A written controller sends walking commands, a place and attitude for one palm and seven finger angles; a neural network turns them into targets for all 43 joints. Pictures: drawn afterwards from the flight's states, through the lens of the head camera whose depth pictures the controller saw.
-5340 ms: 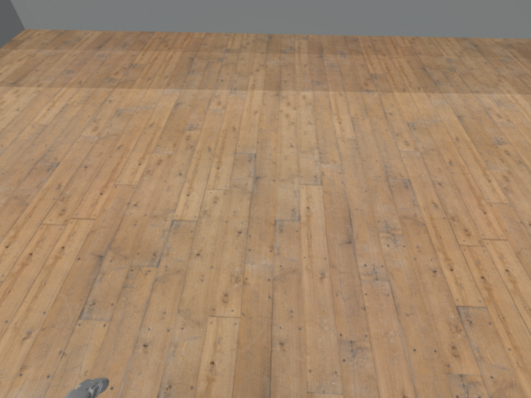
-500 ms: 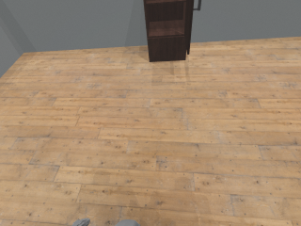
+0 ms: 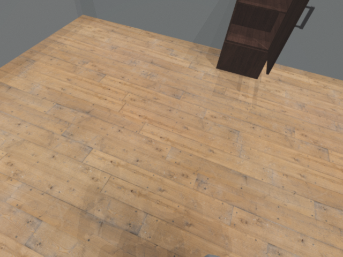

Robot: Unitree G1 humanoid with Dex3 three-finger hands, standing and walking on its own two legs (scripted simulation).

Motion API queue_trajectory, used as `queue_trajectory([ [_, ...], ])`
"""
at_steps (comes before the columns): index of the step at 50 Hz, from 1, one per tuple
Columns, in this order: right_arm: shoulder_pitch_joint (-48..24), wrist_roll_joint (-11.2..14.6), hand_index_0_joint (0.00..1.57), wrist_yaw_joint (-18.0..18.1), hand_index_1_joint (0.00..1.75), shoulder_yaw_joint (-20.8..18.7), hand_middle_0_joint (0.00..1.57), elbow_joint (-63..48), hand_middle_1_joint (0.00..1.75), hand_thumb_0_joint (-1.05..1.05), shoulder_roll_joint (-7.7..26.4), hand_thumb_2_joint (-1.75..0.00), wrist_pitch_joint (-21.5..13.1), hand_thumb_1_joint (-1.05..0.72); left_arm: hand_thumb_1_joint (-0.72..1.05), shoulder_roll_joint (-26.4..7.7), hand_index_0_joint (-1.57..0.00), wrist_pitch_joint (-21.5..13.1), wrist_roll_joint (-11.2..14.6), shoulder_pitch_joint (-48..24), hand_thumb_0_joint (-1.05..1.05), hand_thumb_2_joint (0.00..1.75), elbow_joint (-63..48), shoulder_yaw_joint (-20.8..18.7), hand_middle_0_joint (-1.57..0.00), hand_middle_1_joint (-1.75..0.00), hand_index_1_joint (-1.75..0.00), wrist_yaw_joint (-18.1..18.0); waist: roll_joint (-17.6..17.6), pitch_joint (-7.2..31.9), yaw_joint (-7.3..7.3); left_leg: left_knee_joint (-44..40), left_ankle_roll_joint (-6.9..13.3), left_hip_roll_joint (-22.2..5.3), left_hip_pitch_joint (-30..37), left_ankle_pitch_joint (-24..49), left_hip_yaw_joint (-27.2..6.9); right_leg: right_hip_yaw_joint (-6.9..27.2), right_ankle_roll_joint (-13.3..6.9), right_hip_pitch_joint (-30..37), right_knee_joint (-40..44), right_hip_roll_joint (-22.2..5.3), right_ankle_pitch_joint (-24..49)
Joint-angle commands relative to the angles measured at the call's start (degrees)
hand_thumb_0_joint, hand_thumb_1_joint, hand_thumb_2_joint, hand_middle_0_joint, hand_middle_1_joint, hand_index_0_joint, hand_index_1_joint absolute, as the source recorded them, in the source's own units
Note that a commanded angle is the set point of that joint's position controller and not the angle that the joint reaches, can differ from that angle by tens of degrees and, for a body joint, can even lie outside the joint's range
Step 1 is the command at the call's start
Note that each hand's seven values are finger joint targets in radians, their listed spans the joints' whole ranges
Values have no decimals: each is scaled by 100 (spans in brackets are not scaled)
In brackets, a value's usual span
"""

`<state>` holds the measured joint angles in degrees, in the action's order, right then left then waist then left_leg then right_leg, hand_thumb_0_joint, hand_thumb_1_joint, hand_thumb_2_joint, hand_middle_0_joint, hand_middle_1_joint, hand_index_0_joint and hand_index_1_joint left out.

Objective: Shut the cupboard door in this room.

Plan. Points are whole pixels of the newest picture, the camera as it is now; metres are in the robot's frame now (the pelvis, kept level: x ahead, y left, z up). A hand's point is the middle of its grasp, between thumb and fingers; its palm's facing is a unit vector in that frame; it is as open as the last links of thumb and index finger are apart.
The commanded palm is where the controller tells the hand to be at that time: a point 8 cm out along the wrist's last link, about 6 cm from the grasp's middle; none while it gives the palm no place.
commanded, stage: turn or walk to find it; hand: left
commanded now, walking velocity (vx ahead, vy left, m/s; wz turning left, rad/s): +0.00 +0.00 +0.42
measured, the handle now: (303, 17) +1.53 -0.73 -0.02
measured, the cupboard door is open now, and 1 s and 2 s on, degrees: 89 89 89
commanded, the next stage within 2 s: none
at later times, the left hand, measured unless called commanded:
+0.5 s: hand out of the picture +0.05 +0.16 -0.14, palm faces +0.21 -0.94 -0.29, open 7.3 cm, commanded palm none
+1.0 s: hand out of the picture -0.14 +0.19 -0.19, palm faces +0.47 -0.85 -0.24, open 7.4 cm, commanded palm none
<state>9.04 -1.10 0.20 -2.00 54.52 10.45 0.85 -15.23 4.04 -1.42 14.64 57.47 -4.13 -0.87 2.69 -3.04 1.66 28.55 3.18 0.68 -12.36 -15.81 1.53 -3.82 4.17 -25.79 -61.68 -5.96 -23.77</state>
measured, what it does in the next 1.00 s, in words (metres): steps on the spot, turning left: right foot, then left foot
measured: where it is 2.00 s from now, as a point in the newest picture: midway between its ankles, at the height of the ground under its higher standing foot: outside the picture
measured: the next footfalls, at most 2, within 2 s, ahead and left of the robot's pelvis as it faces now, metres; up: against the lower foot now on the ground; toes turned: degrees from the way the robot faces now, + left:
right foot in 0.40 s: +0.03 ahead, -0.14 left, +0.00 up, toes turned +7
left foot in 0.88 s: -0.07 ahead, +0.09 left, +0.00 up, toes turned +27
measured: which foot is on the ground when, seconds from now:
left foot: down 0.00-0.40, up 0.42-0.86, down 0.88-1.00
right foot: up 0.00-0.38, down 0.40-0.88, up 0.90-1.00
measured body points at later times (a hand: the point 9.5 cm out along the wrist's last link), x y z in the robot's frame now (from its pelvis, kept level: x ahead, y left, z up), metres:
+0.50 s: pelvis -0.02 -0.05 +0.00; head -0.01 -0.08 +0.45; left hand +0.04 +0.21 -0.12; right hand +0.03 -0.29 -0.17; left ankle -0.04 +0.08 -0.68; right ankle -0.01 -0.14 -0.74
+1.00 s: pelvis -0.06 -0.01 -0.01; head -0.05 +0.03 +0.44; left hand -0.16 +0.24 -0.17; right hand +0.14 -0.19 -0.13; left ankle -0.11 +0.07 -0.74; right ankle -0.02 -0.14 -0.68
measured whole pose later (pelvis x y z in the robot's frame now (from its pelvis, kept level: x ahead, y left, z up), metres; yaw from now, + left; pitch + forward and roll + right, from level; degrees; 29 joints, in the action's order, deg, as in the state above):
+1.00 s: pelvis -0.06 -0.01 -0.01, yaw +25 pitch +0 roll -1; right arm 8.5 -1.2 -0.1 -2.5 54.5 10.8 1.0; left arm -15.1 4.2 -1.3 15.3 57.8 -3.9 -1.4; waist 2.9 -3.3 1.7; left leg 31.8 2.4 0.3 -13.3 -18.2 1.8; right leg -5.9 3.6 -23.5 -57.1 -6.1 -28.2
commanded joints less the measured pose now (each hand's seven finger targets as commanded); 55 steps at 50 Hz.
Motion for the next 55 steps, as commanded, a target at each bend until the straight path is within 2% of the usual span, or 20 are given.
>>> queue_trajectory([
  [1, 437, 43, 20, 135, 30, -263, 20, -194, 30, 0, 1177, -90, -98, -90, 90, -354, -20, -200, 35, -123, 0, 90, -445, -59, -20, -30, -30, 11, -984, 430, -239, -994, 405, -1286, 926, 3173, -1210, 265, 123, -610, -293, -14, 326],
  [12, 701, -40, 20, 114, 30, -350, 20, -190, 30, 0, 1201, -90, -15, -90, 90, -165, -20, -212, 87, -738, 0, 90, -818, 2, -20, -30, -30, -55, -1028, 418, -409, -914, 755, -1363, 591, 2601, -2227, 358, 57, -10, 1236, 246, -229],
  [17, 477, -16, 20, 70, 30, -381, 20, -255, 30, 0, 1164, -90, 24, -90, 90, -172, -20, -317, 125, -162, 0, 90, -741, -11, -20, -30, -30, -88, -921, 655, -99, -457, 446, -965, -280, 2196, -2213, 236, -83, 1537, 3292, 437, 840],
  [18, 447, 28, 20, 42, 30, -373, 20, -255, 30, 0, 1057, -90, 23, -90, 90, -354, -20, -372, 107, 54, 0, 90, -695, -38, -20, -30, -30, -107, -597, 708, 19, -143, 170, -696, -848, 1497, -2008, 412, -121, 2284, 4034, 200, 1364],
  [19, 600, 80, 20, 5, 30, -318, 20, -319, 30, 0, 685, -90, 15, -90, 90, -778, -20, -436, 27, 193, 0, 90, -688, -121, -20, -30, -30, -151, 715, 830, 49, 800, -220, -74, -1839, -46, -1292, 1558, -475, 3092, 4548, -1000, 1222],
  [20, 523, 36, 20, 25, 30, -337, 20, -456, 30, 0, 652, -90, 35, -90, 90, -1091, -20, -426, 7, 168, 0, 90, -771, -157, -20, -30, -30, -151, 1495, 579, 77, 2072, -482, 455, -2258, -1658, -577, 2588, -1100, 2553, 4702, -2114, 1780],
  [21, 506, -15, 20, 10, 30, -420, 20, -404, 30, 0, 872, -90, 107, -90, 90, -1008, -20, -391, 50, -13, 0, 90, -875, -110, -20, -30, -30, -153, 832, 473, 11, 3020, -458, 212, -1992, -1610, -763, 2225, -1353, 1773, 4725, -2134, 1539],
  [23, 705, -35, 20, -54, 30, -445, 20, -164, 30, 0, 862, -90, 245, -90, 90, -650, -20, -398, 67, -719, 0, 90, -1024, -97, -20, -30, -30, -171, 735, 6, -319, 3815, -488, -16, -1917, -968, -737, 1692, -1138, 1026, 4977, -1529, 486],
  [26, 930, -44, 20, -110, 30, -403, 20, 11, 30, 0, 701, -90, 281, -90, 90, -380, -20, -471, 63, -778, 0, 90, -986, 9, -20, -30, -30, -125, 432, -208, -426, 4184, -628, -132, -1878, -293, -487, 708, -985, 960, 4782, -1057, 1068],
  [34, 264, -9, 20, -97, 30, -324, 20, -129, 30, 0, 646, -90, 265, -90, 90, -593, -20, -465, -10, 82, 0, 90, -623, -66, -20, -30, -30, -118, 616, 32, -10, 2880, -784, -314, -1760, -799, -191, 506, -1202, 1837, 4452, -1334, 2069],
  [38, -19, 60, 20, -84, 30, -232, 20, -223, 30, 0, 550, -90, 158, -90, 90, -768, -20, -437, -49, 285, 0, 90, -480, -131, -20, -30, -30, -101, 864, 337, 132, 1578, -712, -238, -1243, -1146, 130, 355, -1290, 2195, 3930, -1438, 3364],
  [40, 130, 78, 20, -60, 30, -216, 20, -206, 30, 0, 546, -90, 125, -90, 90, -849, -20, -412, -45, 280, 0, 90, -440, -154, -20, -30, -30, -94, 919, 479, 51, 1046, -648, -162, -810, -924, 269, 248, -1206, 2074, 3682, -1445, 3589],
  [42, 509, 68, 20, -55, 30, -223, 20, -105, 30, 0, 646, -90, 65, -90, 90, -818, -20, -374, 15, 65, 0, 90, -432, -155, -20, -30, -30, -87, 663, 618, -225, -155, -571, -169, 45, 150, 288, -142, -829, 1699, 3151, -1270, 3146],
  [43, 719, 59, 20, -66, 30, -271, 20, -55, 30, 0, 885, -90, 17, -90, 90, -665, -20, -335, 70, 58, 0, 90, -468, -124, -20, -30, -30, -73, -67, 763, -341, -703, -475, -453, 782, 911, -65, -418, -535, 1128, 2461, -1006, 2388],
  [44, 833, 2, 20, -40, 30, -392, 20, -100, 30, 0, 1443, -90, -29, -90, 90, -294, -20, -291, 109, 131, 0, 90, -652, -60, -20, -30, -30, -45, -1760, 745, -404, -965, 87, -1832, 1366, 2400, -1880, -714, -82, -315, 1355, -256, 5],
  [45, 1024, 7, 20, -1, 30, -450, 20, -55, 30, 0, 1734, -90, 22, -90, 90, -198, -20, -241, 56, -181, 0, 90, -792, 32, -20, -30, -30, -62, -1900, 697, -545, -997, 666, -2430, 1065, 3404, -2266, -269, -29, -532, 535, -56, -1358],
  [46, 937, -17, 20, 48, 30, -417, 20, -5, 30, 0, 1606, -90, 20, -90, 90, -276, -20, -193, 34, -363, 0, 90, -762, 10, -20, -30, -30, -67, -1478, 575, -540, -972, 791, -2304, 794, 3183, -1957, 54, -77, -460, 132, -144, -1120],
  [47, 681, -18, 20, 100, 30, -364, 20, -52, 30, 0, 1410, -90, -6, -90, 90, -265, -20, -169, 30, -422, 0, 90, -687, -19, -20, -30, -30, -67, -1753, 403, -448, -977, 694, -1951, 630, 3145, -1786, 204, -59, -553, -22, -165, -783],
  [50, 236, 1, 20, 132, 30, -258, 20, -204, 30, 0, 1198, -90, -49, -90, 90, -318, -20, -211, 39, -214, 0, 90, -518, -40, -20, -30, -30, 15, -1192, 272, -225, -862, 509, -1448, 672, 3299, -1246, 207, 11, -587, -265, -53, -61],
  [55, 498, 25, 20, 126, 30, -278, 20, -193, 30, 0, 1204, -90, -84, -90, 90, -318, -20, -210, 58, -292, 0, 90, -550, -29, -20, -30, -30, -9, -982, 434, -268, -877, 513, -1335, 928, 3546, -1338, 271, 137, -525, -64, 24, 189],
])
